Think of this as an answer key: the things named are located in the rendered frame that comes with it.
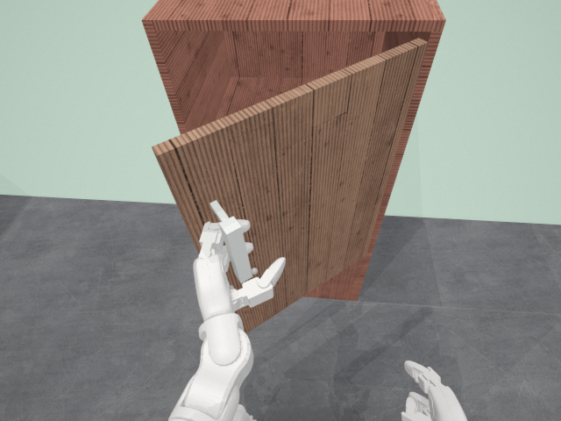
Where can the robot left hand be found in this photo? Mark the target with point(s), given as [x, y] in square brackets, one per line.
[212, 286]

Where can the robot right hand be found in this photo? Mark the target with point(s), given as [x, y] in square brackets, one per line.
[442, 404]

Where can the handle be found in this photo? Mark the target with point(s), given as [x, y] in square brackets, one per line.
[235, 243]

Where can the left robot forearm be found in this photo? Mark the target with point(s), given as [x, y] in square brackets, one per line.
[212, 394]

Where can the cupboard door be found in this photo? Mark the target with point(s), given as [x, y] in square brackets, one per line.
[307, 168]

